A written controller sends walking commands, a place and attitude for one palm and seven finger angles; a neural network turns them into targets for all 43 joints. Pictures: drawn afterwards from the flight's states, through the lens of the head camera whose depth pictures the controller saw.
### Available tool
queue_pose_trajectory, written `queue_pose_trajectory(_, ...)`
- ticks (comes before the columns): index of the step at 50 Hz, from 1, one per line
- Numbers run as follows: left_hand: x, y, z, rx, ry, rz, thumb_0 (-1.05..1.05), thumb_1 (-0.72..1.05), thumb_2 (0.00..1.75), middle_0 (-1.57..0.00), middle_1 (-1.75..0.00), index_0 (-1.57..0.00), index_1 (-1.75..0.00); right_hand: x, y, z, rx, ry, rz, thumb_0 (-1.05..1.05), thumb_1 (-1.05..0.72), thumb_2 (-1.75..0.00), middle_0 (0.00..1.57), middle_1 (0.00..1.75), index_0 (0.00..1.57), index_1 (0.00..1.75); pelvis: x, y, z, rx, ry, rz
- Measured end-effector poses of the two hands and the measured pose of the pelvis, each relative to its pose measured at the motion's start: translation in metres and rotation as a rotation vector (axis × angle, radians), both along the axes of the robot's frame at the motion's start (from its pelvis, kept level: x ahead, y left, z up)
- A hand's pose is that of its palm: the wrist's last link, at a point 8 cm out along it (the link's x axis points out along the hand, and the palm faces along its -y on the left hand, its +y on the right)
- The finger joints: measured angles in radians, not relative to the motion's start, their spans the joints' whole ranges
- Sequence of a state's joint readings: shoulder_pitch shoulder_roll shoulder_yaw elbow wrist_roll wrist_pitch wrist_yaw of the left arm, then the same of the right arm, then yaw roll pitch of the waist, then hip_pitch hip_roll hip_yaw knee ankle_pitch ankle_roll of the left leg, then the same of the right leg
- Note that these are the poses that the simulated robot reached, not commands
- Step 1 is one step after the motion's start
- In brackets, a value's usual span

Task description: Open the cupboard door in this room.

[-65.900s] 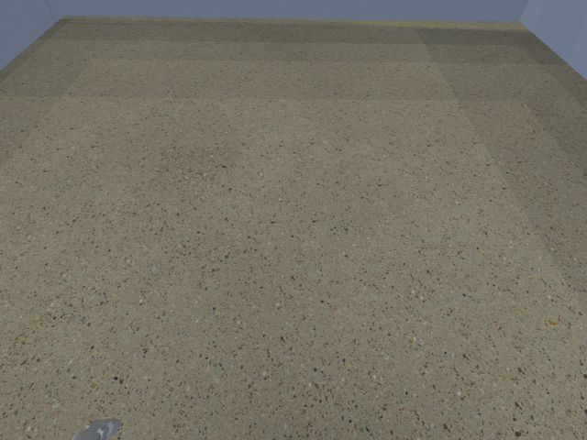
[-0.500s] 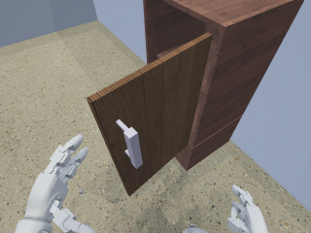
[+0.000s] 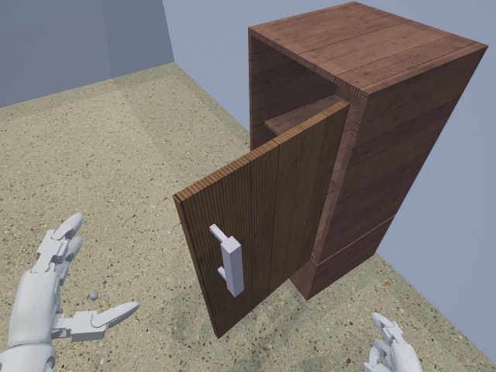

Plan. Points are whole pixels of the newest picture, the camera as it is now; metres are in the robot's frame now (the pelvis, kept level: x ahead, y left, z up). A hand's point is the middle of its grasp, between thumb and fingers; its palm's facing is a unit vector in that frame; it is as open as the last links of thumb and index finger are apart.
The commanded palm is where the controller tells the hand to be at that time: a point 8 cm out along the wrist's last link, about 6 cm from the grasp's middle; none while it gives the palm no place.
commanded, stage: draw the hand back to the body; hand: left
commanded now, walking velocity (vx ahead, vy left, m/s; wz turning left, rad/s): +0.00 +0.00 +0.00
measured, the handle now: (226, 261) +0.31 +0.08 +0.00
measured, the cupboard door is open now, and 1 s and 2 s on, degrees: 98 98 98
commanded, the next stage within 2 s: step back with the hand held close in 0.74 s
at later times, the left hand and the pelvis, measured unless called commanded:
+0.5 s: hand (44, 252) +0.20 +0.27 +0.17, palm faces +0.45 -0.79 -0.41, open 7.9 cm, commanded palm +0.15 +0.30 +0.18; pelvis +0.01 +0.00 +0.02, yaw -1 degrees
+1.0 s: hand (52, 252) +0.20 +0.25 +0.18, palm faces +0.45 -0.77 -0.45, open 7.4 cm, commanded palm +0.14 +0.28 +0.19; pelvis -0.01 -0.01 +0.01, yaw -2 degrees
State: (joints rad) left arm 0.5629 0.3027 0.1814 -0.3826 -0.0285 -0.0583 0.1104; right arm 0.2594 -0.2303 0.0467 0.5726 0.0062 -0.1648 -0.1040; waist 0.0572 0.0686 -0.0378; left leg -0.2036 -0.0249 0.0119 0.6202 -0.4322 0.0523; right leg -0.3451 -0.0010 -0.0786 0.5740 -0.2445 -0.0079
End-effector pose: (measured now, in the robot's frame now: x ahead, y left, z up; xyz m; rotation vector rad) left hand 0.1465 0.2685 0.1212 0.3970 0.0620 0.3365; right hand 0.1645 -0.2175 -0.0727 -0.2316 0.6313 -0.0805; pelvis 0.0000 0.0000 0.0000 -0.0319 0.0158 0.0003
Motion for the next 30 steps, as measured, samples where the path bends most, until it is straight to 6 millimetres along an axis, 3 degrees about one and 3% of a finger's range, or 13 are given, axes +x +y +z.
queue_pose_trajectory(13,0.013,0.023,0.045,0.084,-0.127,0.030,0.00,0.43,0.70,-0.19,-0.30,-0.20,-0.30,0.019,0.005,0.014,0.006,-0.010,0.027,0.01,-0.91,-0.90,0.20,0.30,0.20,0.30,0.009,0.004,0.012,0.000,-0.050,-0.012)
queue_pose_trajectory(21,0.012,0.033,0.073,0.144,-0.218,0.059,0.01,0.70,0.81,-0.21,-0.30,-0.21,-0.30,0.021,0.003,0.015,0.012,0.003,0.032,0.01,-0.91,-0.90,0.20,0.30,0.20,0.30,0.008,0.002,0.015,0.001,-0.065,-0.015)
queue_pose_trajectory(30,0.009,0.026,0.059,0.099,-0.179,0.063,0.01,0.86,0.88,-0.21,-0.30,-0.21,-0.30,0.008,-0.005,0.010,0.012,0.041,0.013,0.01,-0.91,-0.90,0.20,0.30,0.20,0.30,0.003,-0.003,0.016,0.005,-0.074,-0.020)
